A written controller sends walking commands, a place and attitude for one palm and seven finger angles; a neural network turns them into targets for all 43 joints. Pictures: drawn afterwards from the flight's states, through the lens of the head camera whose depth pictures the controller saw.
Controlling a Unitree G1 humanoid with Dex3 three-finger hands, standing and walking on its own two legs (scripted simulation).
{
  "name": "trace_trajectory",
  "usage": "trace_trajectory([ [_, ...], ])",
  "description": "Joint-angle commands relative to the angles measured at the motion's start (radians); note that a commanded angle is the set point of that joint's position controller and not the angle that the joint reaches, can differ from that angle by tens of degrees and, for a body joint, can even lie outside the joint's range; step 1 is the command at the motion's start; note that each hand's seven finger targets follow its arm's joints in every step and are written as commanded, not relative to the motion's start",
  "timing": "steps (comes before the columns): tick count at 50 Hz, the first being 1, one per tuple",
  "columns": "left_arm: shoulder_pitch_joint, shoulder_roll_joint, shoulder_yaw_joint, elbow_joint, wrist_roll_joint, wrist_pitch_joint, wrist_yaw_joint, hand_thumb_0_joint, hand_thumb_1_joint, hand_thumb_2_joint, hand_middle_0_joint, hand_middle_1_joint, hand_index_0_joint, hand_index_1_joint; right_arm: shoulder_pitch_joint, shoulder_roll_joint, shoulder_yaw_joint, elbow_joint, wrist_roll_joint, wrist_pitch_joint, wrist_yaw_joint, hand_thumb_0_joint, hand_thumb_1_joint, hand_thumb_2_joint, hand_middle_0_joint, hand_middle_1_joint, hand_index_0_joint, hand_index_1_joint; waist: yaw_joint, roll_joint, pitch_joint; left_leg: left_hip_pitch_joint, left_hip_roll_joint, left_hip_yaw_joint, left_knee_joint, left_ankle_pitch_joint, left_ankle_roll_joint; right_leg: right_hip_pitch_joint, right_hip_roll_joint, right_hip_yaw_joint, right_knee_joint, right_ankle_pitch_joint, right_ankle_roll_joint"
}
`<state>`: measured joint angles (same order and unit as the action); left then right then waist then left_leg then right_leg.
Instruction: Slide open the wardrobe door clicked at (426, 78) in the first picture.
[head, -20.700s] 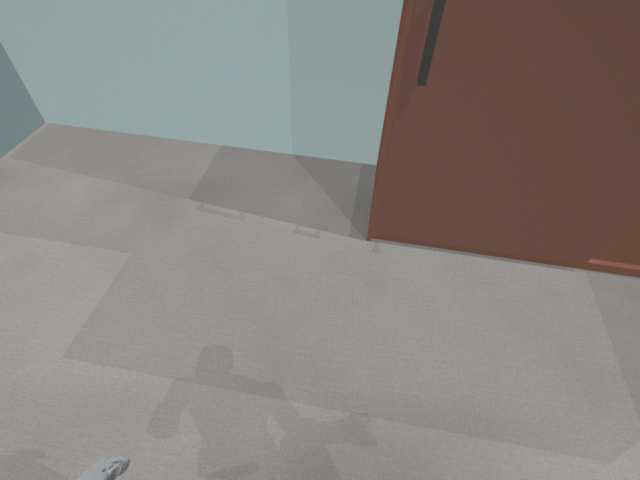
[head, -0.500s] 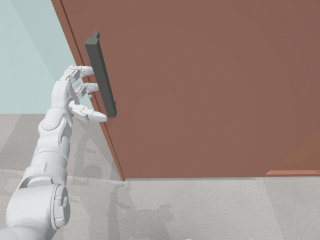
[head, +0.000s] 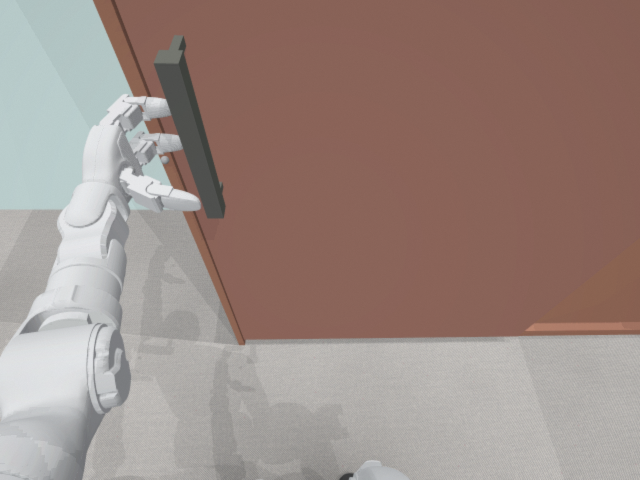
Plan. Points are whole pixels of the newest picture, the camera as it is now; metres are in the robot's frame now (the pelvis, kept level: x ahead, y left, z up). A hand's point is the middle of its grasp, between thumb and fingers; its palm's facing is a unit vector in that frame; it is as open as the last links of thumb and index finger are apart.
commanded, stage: slide the fingers in behind the handle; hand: left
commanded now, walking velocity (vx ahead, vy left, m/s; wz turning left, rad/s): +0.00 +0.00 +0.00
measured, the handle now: (200, 139) +0.52 +0.15 +0.12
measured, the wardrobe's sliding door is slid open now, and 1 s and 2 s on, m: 0.00 0.00 0.00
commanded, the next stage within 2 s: grip the handle and tug to test in 1.86 s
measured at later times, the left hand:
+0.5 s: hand (183, 165) +0.47 +0.16 +0.12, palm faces -0.02 -1.00 -0.01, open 13.9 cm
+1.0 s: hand (210, 167) +0.46 +0.13 +0.12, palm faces +0.00 -1.00 -0.02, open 14.0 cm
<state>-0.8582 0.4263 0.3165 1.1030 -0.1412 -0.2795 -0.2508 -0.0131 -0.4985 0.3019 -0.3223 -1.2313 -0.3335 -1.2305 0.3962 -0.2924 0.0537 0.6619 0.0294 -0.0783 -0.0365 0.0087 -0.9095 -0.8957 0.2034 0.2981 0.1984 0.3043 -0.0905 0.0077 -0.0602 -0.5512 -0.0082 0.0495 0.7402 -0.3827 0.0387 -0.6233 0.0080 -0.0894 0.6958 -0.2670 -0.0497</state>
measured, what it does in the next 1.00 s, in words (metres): stands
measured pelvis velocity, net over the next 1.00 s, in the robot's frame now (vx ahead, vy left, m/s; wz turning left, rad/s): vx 0.01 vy -0.01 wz -0.01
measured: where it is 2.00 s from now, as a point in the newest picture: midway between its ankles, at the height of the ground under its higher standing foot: outside the picture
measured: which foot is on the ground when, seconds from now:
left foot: down 0.00-1.00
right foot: down 0.00-1.00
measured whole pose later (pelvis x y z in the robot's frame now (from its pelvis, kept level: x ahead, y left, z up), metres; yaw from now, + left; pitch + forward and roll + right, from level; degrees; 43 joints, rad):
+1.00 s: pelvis +0.01 -0.01 +0.00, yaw +0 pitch +9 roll +0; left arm -0.75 0.27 0.24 0.95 -0.12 -0.25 -0.11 -0.01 -0.50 0.30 -0.30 -1.20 -0.30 -1.20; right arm 0.36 -0.27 0.04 0.64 0.03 -0.07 -0.02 0.01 -0.91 -0.90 0.20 0.30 0.20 0.30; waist -0.07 0.02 -0.06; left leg -0.47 -0.01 0.06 0.69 -0.38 0.03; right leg -0.56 0.02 -0.08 0.68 -0.27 -0.06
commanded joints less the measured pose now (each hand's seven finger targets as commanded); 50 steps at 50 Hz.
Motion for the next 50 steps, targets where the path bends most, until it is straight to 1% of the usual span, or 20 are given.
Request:
trace_trajectory([
  [1, -0.567, 0.229, 0.009, -0.210, 0.001, -0.056, 0.002, 0.000, -0.500, 0.300, -0.300, -1.200, -0.300, -1.200, 0.085, -0.151, -0.062, -0.083, -0.002, -0.029, -0.011, 0.000, -0.900, -0.900, 0.200, 0.300, 0.200, 0.300, -0.044, 0.060, -0.373, 0.042, -0.003, -0.072, -0.101, 0.171, -0.006, 0.269, -0.002, 0.105, -0.060, 0.202, 0.013],
  [2, -0.562, 0.202, -0.006, -0.206, 0.002, -0.055, 0.002, 0.000, -0.500, 0.300, -0.300, -1.200, -0.300, -1.200, 0.087, -0.148, -0.062, -0.080, -0.003, -0.031, -0.008, 0.000, -0.900, -0.900, 0.200, 0.300, 0.200, 0.300, -0.043, 0.093, -0.376, 0.066, -0.002, -0.075, -0.100, 0.181, -0.009, 0.247, 0.000, 0.099, -0.058, 0.200, 0.010],
  [3, -0.556, 0.185, -0.015, -0.187, -0.001, -0.050, 0.002, 0.000, -0.500, 0.300, -0.300, -1.200, -0.300, -1.200, 0.094, -0.150, -0.061, -0.078, -0.005, -0.033, -0.007, 0.000, -0.900, -0.900, 0.200, 0.300, 0.200, 0.300, -0.050, 0.067, -0.378, 0.068, 0.000, -0.079, -0.096, 0.179, -0.009, 0.235, 0.002, 0.096, -0.059, 0.193, 0.012],
  [4, -0.541, 0.209, 0.009, -0.182, -0.003, -0.052, 0.004, 0.000, -0.500, 0.300, -0.300, -1.200, -0.300, -1.200, 0.099, -0.152, -0.063, -0.075, -0.006, -0.033, -0.006, 0.000, -0.900, -0.900, 0.200, 0.300, 0.200, 0.300, -0.040, 0.054, -0.371, 0.061, 0.002, -0.082, -0.098, 0.181, -0.011, 0.237, 0.003, 0.093, -0.059, 0.190, 0.011],
  [7, -0.516, 0.180, -0.007, -0.196, -0.015, -0.057, 0.001, 0.000, -0.500, 0.300, -0.300, -1.200, -0.300, -1.200, 0.094, -0.152, -0.064, -0.087, -0.007, -0.036, -0.002, 0.000, -0.900, -0.900, 0.200, 0.300, 0.200, 0.300, -0.038, 0.040, -0.394, 0.063, 0.002, -0.079, -0.099, 0.181, -0.009, 0.252, 0.005, 0.093, -0.058, 0.195, 0.013],
  [9, -0.496, 0.201, 0.013, -0.192, -0.016, -0.059, 0.000, 0.000, -0.500, 0.300, -0.300, -1.200, -0.300, -1.200, 0.094, -0.157, -0.065, -0.088, -0.006, -0.035, -0.001, 0.000, -0.900, -0.900, 0.200, 0.300, 0.200, 0.300, -0.030, 0.022, -0.382, 0.043, 0.003, -0.076, -0.102, 0.155, -0.008, 0.261, 0.004, 0.097, -0.062, 0.176, 0.012],
  [11, -0.501, 0.213, 0.017, -0.212, -0.015, -0.066, 0.002, 0.000, -0.500, 0.300, -0.300, -1.200, -0.300, -1.200, 0.091, -0.157, -0.063, -0.090, -0.006, -0.035, -0.001, 0.000, -0.900, -0.900, 0.200, 0.300, 0.200, 0.300, -0.024, 0.043, -0.380, 0.052, 0.004, -0.081, -0.106, 0.161, -0.010, 0.254, 0.005, 0.092, -0.057, 0.174, 0.009],
  [12, -0.496, 0.187, -0.004, -0.222, -0.012, -0.066, 0.001, 0.000, -0.500, 0.300, -0.300, -1.200, -0.300, -1.200, 0.086, -0.152, -0.062, -0.095, -0.005, -0.036, 0.001, 0.000, -0.900, -0.900, 0.200, 0.300, 0.200, 0.300, -0.025, 0.073, -0.379, 0.062, 0.003, -0.079, -0.107, 0.155, -0.012, 0.245, 0.005, 0.093, -0.058, 0.165, 0.008],
  [18, -0.460, 0.169, 0.007, -0.251, -0.026, -0.068, 0.023, 0.000, -0.500, 0.300, -0.300, -1.200, -0.300, -1.200, 0.075, -0.149, -0.064, -0.106, -0.005, -0.036, 0.003, 0.000, -0.900, -0.900, 0.200, 0.300, 0.200, 0.300, -0.017, 0.017, -0.361, 0.057, 0.007, -0.076, -0.115, 0.162, -0.011, 0.262, 0.007, 0.089, -0.060, 0.179, 0.011],
  [19, -0.440, 0.181, 0.021, -0.259, -0.024, -0.067, 0.029, 0.000, -0.500, 0.300, -0.300, -1.200, -0.300, -1.200, 0.076, -0.149, -0.066, -0.108, -0.006, -0.036, 0.004, 0.000, -0.900, -0.900, 0.200, 0.300, 0.200, 0.300, -0.004, 0.010, -0.373, 0.057, 0.007, -0.076, -0.116, 0.180, -0.012, 0.282, 0.008, 0.088, -0.054, 0.197, 0.008],
  [20, -0.413, 0.206, 0.043, -0.280, -0.023, -0.070, 0.037, 0.000, -0.500, 0.300, -0.300, -1.200, -0.300, -1.200, 0.072, -0.151, -0.066, -0.122, -0.006, -0.036, 0.003, 0.000, -0.900, -0.900, 0.200, 0.300, 0.200, 0.300, 0.012, 0.024, -0.388, 0.066, 0.006, -0.076, -0.116, 0.209, -0.012, 0.294, 0.009, 0.086, -0.047, 0.213, 0.005],
  [23, -0.395, 0.155, 0.006, -0.338, -0.007, -0.071, 0.059, 0.000, -0.500, 0.300, -0.300, -1.200, -0.300, -1.200, 0.067, -0.137, -0.067, -0.123, -0.007, -0.034, 0.011, 0.000, -0.900, -0.900, 0.200, 0.300, 0.200, 0.300, 0.015, 0.068, -0.408, 0.114, 0.009, -0.075, -0.113, 0.279, -0.020, 0.289, 0.009, 0.083, -0.041, 0.263, 0.006],
  [25, -0.414, 0.119, -0.027, -0.347, -0.003, -0.069, 0.072, 0.000, -0.500, 0.300, -0.300, -1.200, -0.300, -1.200, 0.064, -0.135, -0.068, -0.124, -0.007, -0.033, 0.011, 0.000, -0.900, -0.900, 0.200, 0.300, 0.200, 0.300, -0.006, 0.033, -0.374, 0.119, 0.013, -0.078, -0.113, 0.280, -0.017, 0.270, 0.011, 0.077, -0.047, 0.258, 0.009],
  [29, -0.405, 0.130, -0.001, -0.328, -0.011, -0.051, 0.084, 0.000, -0.500, 0.300, -0.300, -1.200, -0.300, -1.200, 0.055, -0.137, -0.069, -0.116, -0.005, -0.031, 0.007, 0.000, -0.900, -0.900, 0.200, 0.300, 0.200, 0.300, -0.002, -0.027, -0.357, 0.082, 0.008, -0.069, -0.129, 0.224, -0.014, 0.315, 0.008, 0.084, -0.061, 0.251, 0.012],
  [32, -0.389, 0.113, -0.014, -0.355, -0.003, -0.051, 0.088, 0.000, -0.500, 0.300, -0.300, -1.200, -0.300, -1.200, 0.045, -0.129, -0.068, -0.117, -0.005, -0.032, 0.007, 0.000, -0.900, -0.900, 0.200, 0.300, 0.200, 0.300, 0.011, 0.040, -0.381, 0.116, 0.004, -0.064, -0.122, 0.268, -0.016, 0.320, 0.007, 0.088, -0.055, 0.283, 0.008],
  [36, -0.377, 0.041, -0.069, -0.379, -0.002, -0.054, 0.095, 0.000, -0.500, 0.300, -0.300, -1.200, -0.300, -1.200, 0.040, -0.120, -0.068, -0.121, -0.006, -0.033, 0.012, 0.000, -0.900, -0.900, 0.200, 0.300, 0.200, 0.300, 0.007, 0.054, -0.385, 0.152, 0.007, -0.068, -0.118, 0.324, -0.021, 0.303, 0.008, 0.081, -0.054, 0.309, 0.008],
  [40, -0.334, 0.045, -0.045, -0.376, -0.015, -0.043, 0.105, 0.000, -0.500, 0.300, -0.300, -1.200, -0.300, -1.200, 0.040, -0.124, -0.075, -0.121, -0.006, -0.030, 0.012, 0.000, -0.900, -0.900, 0.200, 0.300, 0.200, 0.300, 0.016, -0.031, -0.396, 0.136, 0.006, -0.062, -0.121, 0.337, -0.015, 0.349, 0.009, 0.080, -0.055, 0.344, 0.010],
  [46, -0.355, 0.027, -0.063, -0.378, 0.007, -0.034, 0.134, 0.000, -0.500, 0.300, -0.300, -1.200, -0.300, -1.200, 0.016, -0.112, -0.070, -0.118, -0.006, -0.024, 0.014, 0.000, -0.900, -0.900, 0.200, 0.300, 0.200, 0.300, 0.011, -0.007, -0.329, 0.099, -0.004, -0.048, -0.133, 0.260, -0.009, 0.344, 0.002, 0.090, -0.072, 0.314, 0.013],
  [47, -0.356, 0.059, -0.043, -0.364, 0.016, -0.035, 0.141, 0.000, -0.500, 0.300, -0.300, -1.200, -0.300, -1.200, 0.021, -0.115, -0.068, -0.114, -0.006, -0.022, 0.012, 0.000, -0.900, -0.900, 0.200, 0.300, 0.200, 0.300, 0.015, -0.023, -0.326, 0.083, -0.005, -0.051, -0.136, 0.242, -0.009, 0.353, 0.000, 0.093, -0.073, 0.301, 0.012],
  [50, -0.409, 0.040, -0.065, -0.369, 0.020, -0.047, 0.149, 0.000, -0.500, 0.300, -0.300, -1.200, -0.300, -1.200, 0.016, -0.111, -0.068, -0.116, -0.007, -0.022, 0.007, 0.000, -0.900, -0.900, 0.200, 0.300, 0.200, 0.300, 0.001, -0.020, -0.334, 0.085, -0.008, -0.045, -0.135, 0.217, -0.004, 0.355, -0.003, 0.101, -0.079, 0.289, 0.015],
])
